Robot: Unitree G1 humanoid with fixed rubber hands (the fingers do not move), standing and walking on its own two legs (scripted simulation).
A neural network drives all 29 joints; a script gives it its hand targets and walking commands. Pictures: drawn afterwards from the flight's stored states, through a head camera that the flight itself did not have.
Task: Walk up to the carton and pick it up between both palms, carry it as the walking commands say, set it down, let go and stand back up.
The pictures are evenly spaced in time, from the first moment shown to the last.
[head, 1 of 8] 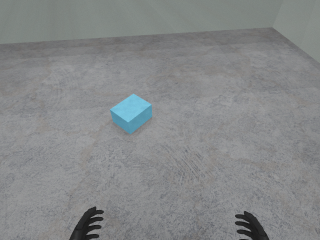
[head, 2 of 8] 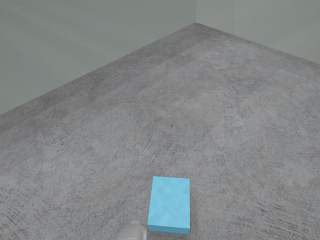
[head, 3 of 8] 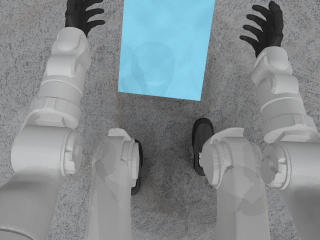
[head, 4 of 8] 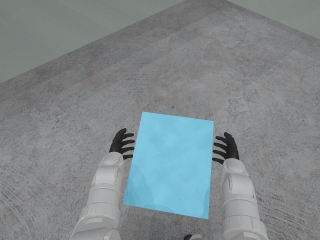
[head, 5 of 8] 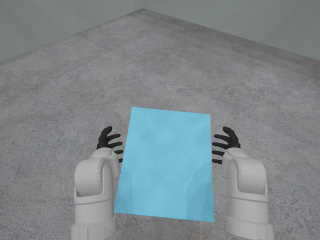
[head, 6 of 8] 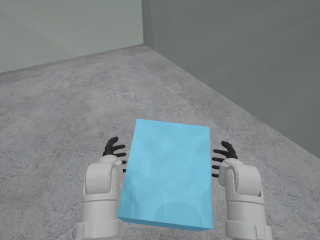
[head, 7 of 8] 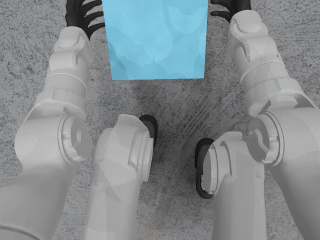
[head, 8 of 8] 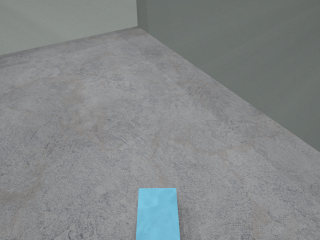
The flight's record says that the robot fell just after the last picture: no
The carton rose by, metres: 0.69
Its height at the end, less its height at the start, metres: +0.00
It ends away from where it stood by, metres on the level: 1.90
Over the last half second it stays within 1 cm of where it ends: yes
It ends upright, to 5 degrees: yes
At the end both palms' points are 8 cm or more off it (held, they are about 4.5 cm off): yes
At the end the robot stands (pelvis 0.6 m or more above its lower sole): yes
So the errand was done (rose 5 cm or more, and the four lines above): yes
